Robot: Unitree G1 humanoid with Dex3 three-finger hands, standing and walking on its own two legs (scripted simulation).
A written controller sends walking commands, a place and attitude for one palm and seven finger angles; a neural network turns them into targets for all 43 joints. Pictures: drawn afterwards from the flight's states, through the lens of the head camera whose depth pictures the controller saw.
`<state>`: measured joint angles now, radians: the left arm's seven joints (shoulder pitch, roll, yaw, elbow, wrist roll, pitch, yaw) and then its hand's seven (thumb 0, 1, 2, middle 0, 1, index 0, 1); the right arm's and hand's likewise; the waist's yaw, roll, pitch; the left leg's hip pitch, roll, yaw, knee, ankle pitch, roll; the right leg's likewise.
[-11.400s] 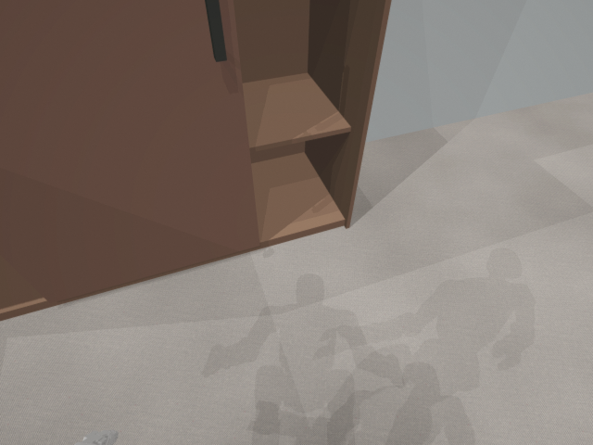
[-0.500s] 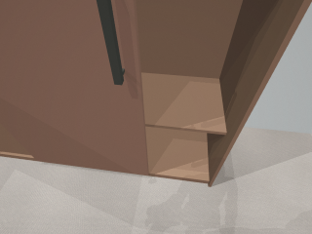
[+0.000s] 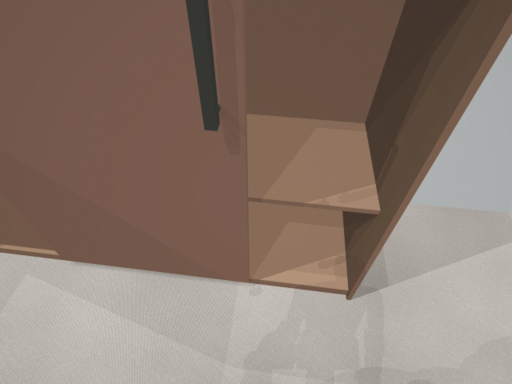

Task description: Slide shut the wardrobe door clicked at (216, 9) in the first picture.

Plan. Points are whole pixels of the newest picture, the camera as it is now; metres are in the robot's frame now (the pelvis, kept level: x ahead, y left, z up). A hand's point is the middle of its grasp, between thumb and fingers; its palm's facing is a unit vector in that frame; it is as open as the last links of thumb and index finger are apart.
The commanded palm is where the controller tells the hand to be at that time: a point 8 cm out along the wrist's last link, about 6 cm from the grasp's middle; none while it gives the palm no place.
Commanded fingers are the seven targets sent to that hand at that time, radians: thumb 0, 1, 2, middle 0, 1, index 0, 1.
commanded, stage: come to a stop and stand still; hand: left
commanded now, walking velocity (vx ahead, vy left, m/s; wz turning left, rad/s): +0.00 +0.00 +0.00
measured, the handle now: (206, 43) +0.58 +0.11 +0.25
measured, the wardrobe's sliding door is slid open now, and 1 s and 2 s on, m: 0.40 0.40 0.40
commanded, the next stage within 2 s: look again from close up in 0.54 s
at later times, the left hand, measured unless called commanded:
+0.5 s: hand out of the picture +0.01 +0.22 -0.17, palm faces +0.02 -0.98 -0.18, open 7.4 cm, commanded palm none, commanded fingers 0.00 0.90 0.90 -0.20 -0.30 -0.20 -0.30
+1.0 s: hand out of the picture +0.01 +0.19 -0.17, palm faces +0.02 -0.99 -0.16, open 7.3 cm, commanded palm none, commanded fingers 0.00 0.90 0.90 -0.20 -0.30 -0.20 -0.30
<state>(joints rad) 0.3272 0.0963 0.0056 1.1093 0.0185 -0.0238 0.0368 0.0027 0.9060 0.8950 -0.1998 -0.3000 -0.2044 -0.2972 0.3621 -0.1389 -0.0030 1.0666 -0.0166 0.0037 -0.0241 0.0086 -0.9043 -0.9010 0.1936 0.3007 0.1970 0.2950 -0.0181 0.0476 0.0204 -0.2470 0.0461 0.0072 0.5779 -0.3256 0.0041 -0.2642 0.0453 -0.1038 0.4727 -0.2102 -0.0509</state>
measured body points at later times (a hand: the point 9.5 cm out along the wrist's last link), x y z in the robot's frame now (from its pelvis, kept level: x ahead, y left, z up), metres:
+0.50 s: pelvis +0.01 +0.05 +0.00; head +0.02 +0.05 +0.45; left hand +0.01 +0.27 -0.16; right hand +0.00 -0.17 -0.16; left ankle -0.01 +0.11 -0.73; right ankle +0.03 -0.09 -0.73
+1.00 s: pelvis +0.02 +0.04 +0.01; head +0.04 +0.03 +0.45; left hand +0.01 +0.24 -0.16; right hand +0.00 -0.17 -0.16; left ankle -0.01 +0.11 -0.73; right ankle +0.03 -0.09 -0.73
